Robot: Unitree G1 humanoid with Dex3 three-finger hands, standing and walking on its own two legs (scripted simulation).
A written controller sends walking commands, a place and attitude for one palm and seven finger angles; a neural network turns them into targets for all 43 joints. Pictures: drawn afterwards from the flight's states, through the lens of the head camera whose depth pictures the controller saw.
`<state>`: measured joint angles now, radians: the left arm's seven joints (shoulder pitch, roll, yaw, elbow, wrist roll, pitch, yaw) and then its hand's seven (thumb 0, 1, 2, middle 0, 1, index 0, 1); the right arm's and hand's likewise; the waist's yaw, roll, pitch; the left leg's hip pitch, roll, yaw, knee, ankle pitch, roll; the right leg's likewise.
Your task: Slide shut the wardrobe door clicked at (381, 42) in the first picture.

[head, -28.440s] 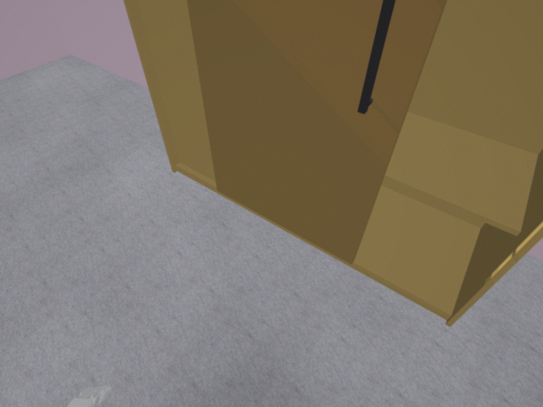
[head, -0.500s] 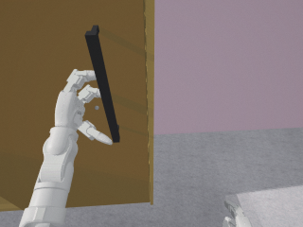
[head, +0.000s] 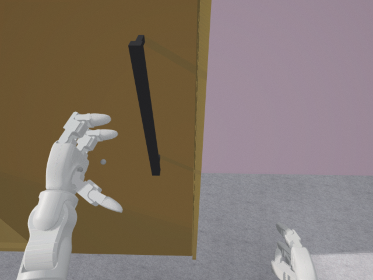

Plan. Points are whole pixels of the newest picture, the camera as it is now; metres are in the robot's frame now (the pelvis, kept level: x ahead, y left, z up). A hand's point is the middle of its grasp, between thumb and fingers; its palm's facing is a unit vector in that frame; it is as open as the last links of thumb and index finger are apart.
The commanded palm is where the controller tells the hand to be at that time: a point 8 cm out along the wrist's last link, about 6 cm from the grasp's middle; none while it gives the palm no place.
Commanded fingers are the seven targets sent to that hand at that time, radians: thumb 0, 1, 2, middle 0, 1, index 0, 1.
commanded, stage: slip the hand off the handle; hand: left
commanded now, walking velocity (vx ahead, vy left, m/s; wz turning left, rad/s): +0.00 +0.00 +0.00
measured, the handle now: (149, 117) +0.39 +0.12 +0.18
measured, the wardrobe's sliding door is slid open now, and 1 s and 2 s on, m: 0.00 0.00 0.00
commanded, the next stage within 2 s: draw the hand back to the body in 0.30 s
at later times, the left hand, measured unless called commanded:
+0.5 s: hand (95, 177) +0.23 +0.18 +0.17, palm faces +0.05 -0.99 -0.12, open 14.7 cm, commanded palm +0.19 +0.23 +0.18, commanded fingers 0.00 -0.55 0.20 -0.25 -1.15 -0.25 -1.15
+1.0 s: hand (69, 184) +0.22 +0.22 +0.17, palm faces +0.21 -0.95 -0.22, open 14.3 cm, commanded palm +0.17 +0.26 +0.18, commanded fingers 0.00 -0.19 0.38 -0.24 -0.94 -0.24 -0.94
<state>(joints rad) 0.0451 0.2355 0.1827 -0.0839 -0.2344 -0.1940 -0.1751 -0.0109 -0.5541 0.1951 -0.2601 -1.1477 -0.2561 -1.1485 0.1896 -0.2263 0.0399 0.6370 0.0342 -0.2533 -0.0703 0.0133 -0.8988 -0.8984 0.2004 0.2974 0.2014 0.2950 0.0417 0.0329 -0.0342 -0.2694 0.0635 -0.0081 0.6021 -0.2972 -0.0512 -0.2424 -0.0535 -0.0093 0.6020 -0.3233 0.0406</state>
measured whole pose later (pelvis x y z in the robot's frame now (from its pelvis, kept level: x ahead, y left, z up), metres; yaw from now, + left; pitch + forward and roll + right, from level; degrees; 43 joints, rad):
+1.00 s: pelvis +0.01 +0.00 +0.00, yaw +1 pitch -4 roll -1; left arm 0.30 0.33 0.28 -0.41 -0.21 0.16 -0.12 -0.01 -0.46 0.24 -0.25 -1.10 -0.25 -1.10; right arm 0.20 -0.23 0.07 0.61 0.04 -0.29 -0.11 0.01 -0.90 -0.90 0.20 0.30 0.20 0.30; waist 0.07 0.05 -0.05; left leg -0.21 0.07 -0.03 0.59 -0.32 -0.06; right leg -0.16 -0.05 -0.03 0.57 -0.34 0.04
